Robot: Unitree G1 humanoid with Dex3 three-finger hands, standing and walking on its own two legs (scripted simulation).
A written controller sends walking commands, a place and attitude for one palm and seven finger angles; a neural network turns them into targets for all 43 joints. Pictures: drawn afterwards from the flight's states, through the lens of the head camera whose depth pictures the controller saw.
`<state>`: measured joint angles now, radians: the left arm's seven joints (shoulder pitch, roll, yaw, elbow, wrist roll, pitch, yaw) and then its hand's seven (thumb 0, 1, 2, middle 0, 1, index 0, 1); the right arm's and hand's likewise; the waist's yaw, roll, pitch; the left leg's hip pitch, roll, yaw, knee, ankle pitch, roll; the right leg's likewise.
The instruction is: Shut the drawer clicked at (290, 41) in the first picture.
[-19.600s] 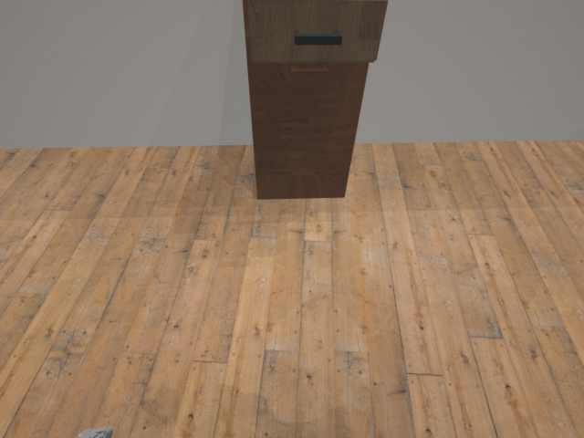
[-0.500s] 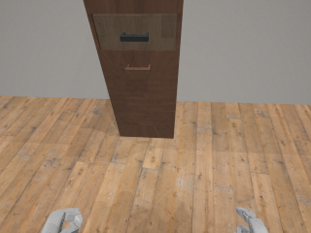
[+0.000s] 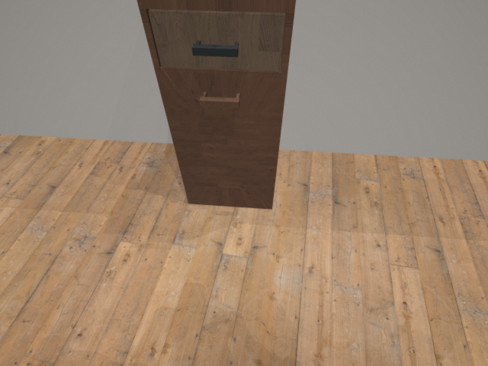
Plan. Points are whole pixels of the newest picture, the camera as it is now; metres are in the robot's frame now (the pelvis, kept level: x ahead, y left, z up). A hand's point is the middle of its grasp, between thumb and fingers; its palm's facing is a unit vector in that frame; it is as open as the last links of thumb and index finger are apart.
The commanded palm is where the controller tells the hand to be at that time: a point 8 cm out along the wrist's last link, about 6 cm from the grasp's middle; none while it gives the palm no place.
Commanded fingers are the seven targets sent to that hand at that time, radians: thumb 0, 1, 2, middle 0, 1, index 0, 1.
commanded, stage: let the arm hang, fingers relaxed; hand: left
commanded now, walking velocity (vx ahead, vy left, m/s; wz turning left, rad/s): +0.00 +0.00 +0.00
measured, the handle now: (216, 47) +0.93 +0.14 +0.07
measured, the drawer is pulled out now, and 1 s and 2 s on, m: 0.00 0.00 0.00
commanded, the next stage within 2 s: look to check the result in 0.40 s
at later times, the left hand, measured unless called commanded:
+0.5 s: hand out of the picture +0.12 +0.23 -0.15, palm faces -0.03 -0.95 -0.32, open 7.4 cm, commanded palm none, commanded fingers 0.00 0.90 0.90 -0.20 -0.30 -0.20 -0.30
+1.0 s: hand out of the picture +0.12 +0.23 -0.15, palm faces -0.03 -0.94 -0.34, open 7.4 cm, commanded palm none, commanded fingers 0.00 0.90 0.90 -0.20 -0.30 -0.20 -0.30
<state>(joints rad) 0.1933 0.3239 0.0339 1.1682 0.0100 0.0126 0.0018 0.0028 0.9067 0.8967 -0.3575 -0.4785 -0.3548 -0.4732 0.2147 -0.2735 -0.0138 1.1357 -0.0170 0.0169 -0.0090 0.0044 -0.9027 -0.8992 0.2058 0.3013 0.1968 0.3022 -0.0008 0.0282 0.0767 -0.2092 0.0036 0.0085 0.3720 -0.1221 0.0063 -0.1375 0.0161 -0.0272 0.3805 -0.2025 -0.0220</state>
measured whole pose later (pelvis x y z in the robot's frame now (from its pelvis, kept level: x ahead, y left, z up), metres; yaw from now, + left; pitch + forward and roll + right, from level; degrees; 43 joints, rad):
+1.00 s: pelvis +0.04 -0.02 +0.00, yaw -2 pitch -2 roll +0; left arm 0.11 0.32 0.02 1.15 0.01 -0.01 0.00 0.00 0.90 0.90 -0.21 -0.30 -0.21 -0.29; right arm 0.10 -0.32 -0.01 1.13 -0.01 0.00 -0.01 0.00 -0.90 -0.90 0.21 0.30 0.20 0.30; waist -0.01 0.02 0.06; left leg -0.12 0.02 0.03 0.29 -0.15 -0.02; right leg -0.05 0.04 0.00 0.29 -0.22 -0.04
